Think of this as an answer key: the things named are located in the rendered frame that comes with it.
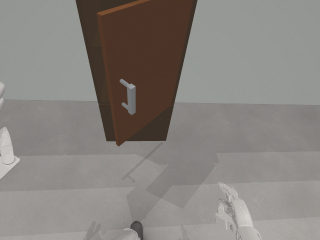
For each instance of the cupboard door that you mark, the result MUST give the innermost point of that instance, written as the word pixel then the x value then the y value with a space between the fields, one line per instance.
pixel 142 43

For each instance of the robot left foot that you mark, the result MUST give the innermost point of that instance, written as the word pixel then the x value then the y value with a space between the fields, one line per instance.
pixel 137 227

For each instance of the handle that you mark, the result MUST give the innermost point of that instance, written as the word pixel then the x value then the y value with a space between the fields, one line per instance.
pixel 131 97

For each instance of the right robot forearm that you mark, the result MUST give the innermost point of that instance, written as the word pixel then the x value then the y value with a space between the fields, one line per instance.
pixel 247 233

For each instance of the robot right hand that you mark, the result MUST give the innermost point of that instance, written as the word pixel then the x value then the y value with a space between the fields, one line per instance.
pixel 237 214

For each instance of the left robot shin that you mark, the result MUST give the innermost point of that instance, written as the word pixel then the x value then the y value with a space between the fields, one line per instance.
pixel 131 230

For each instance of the robot left hand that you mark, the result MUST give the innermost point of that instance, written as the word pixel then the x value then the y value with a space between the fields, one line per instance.
pixel 7 159

